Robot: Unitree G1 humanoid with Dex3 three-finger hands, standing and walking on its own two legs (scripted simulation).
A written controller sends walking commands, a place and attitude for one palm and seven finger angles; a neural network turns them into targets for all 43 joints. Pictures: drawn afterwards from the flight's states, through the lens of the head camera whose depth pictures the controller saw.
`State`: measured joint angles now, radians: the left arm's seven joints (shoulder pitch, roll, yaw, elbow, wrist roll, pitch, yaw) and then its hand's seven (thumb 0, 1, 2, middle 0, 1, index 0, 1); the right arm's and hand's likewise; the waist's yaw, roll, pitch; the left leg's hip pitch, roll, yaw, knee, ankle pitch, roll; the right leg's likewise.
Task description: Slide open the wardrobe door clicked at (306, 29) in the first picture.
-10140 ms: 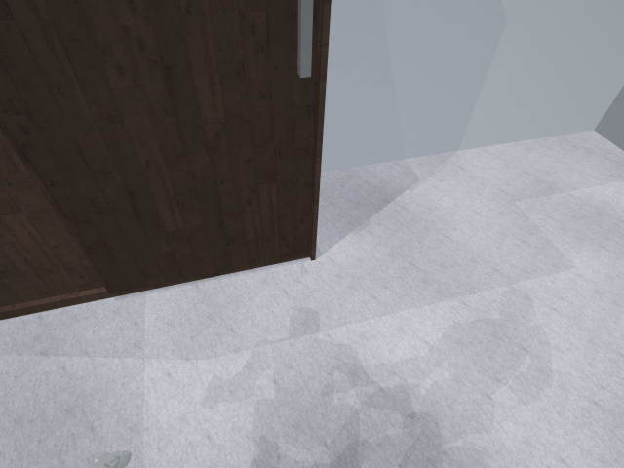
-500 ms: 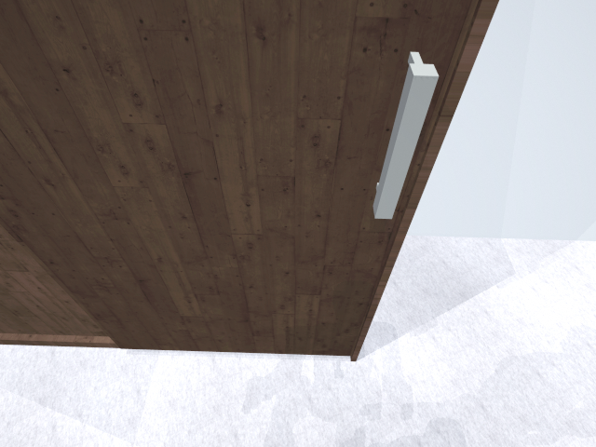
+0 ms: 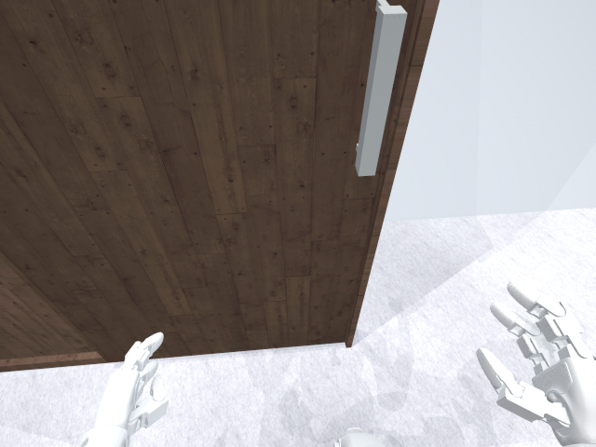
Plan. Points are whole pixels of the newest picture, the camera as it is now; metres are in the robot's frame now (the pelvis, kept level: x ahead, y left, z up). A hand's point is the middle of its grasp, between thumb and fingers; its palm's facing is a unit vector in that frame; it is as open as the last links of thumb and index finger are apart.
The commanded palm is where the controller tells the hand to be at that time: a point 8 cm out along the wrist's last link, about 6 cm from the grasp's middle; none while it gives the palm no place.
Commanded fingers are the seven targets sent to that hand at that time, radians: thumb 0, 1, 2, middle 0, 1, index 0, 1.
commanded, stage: raise the hand with hooked fingers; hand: right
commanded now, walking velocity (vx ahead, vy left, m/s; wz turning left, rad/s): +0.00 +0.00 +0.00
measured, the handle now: (372, 96) +0.53 -0.10 +0.22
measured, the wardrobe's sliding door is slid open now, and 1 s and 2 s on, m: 0.00 0.00 0.00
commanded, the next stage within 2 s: move the hooked fingers beside the handle in 1.54 s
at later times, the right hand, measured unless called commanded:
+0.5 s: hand (527, 289) +0.27 -0.25 +0.13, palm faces -0.07 +1.00 -0.06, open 12.4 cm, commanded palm +0.24 -0.31 +0.16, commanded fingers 0.00 0.36 -0.36 0.29 1.11 0.29 1.11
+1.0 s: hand out of the picture +0.28 -0.30 +0.25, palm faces +0.02 +0.99 -0.10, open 14.0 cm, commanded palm +0.25 -0.34 +0.25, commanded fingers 0.00 0.50 -0.30 0.30 1.20 0.30 1.20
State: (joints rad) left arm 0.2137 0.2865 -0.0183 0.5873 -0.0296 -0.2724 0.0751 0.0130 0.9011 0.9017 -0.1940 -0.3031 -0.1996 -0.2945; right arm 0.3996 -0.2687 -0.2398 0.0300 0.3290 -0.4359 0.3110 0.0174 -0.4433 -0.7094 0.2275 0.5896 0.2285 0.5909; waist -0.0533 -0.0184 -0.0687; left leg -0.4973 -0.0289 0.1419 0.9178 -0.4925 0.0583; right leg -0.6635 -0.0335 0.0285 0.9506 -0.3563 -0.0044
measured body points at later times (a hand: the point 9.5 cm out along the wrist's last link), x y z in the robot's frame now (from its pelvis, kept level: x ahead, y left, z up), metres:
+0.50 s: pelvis +0.03 -0.03 +0.03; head +0.03 -0.02 +0.48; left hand +0.19 +0.23 -0.03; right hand +0.27 -0.30 +0.14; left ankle +0.00 +0.08 -0.68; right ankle +0.08 -0.12 -0.68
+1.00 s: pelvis +0.01 -0.03 +0.05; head -0.02 -0.02 +0.50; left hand +0.20 +0.18 -0.01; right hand +0.27 -0.36 +0.26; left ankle +0.00 +0.08 -0.68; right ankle +0.08 -0.12 -0.68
